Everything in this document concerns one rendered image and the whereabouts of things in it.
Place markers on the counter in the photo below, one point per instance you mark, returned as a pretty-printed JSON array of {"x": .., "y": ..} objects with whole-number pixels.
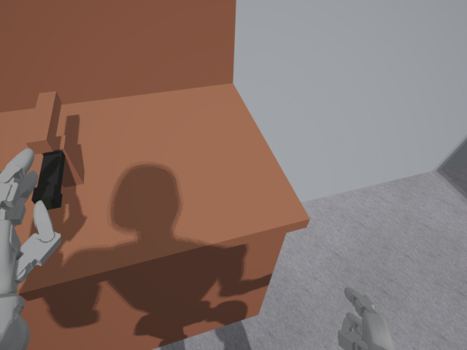
[{"x": 174, "y": 208}]

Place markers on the left robot hand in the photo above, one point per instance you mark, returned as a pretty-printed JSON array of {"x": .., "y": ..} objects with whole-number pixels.
[{"x": 15, "y": 187}]

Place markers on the right robot hand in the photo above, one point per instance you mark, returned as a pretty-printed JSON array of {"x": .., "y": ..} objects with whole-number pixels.
[{"x": 370, "y": 333}]

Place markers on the tap lever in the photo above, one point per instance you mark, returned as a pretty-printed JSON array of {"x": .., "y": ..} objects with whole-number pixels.
[{"x": 48, "y": 189}]

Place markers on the robot left forearm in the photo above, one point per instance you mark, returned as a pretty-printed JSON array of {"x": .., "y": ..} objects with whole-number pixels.
[{"x": 14, "y": 330}]

